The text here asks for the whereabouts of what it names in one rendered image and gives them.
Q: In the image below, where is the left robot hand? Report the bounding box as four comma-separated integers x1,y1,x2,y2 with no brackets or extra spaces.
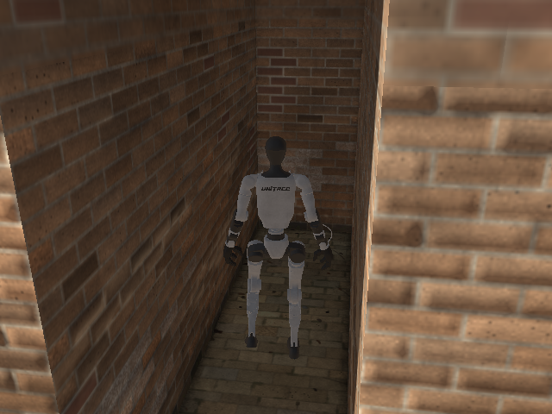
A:
223,244,243,267

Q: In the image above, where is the right robot hand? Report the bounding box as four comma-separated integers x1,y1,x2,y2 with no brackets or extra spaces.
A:
313,246,333,270

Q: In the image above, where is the left robot foot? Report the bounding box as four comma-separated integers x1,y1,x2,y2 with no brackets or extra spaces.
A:
245,333,258,348

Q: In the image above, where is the robot foot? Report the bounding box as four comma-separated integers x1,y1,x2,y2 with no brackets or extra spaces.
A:
287,337,300,360
245,333,258,348

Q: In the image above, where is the right robot foot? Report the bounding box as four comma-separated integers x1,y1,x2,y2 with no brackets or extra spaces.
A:
287,337,300,360

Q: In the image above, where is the robot left forearm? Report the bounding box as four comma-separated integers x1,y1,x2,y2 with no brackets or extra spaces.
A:
225,209,243,248

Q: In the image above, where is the robot left upper arm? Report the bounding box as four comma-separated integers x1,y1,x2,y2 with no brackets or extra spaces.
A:
235,173,258,222

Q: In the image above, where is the robot right upper arm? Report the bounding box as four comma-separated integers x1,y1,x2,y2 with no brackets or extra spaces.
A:
294,173,318,223

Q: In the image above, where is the robot right forearm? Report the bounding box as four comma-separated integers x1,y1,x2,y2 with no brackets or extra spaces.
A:
310,209,329,250

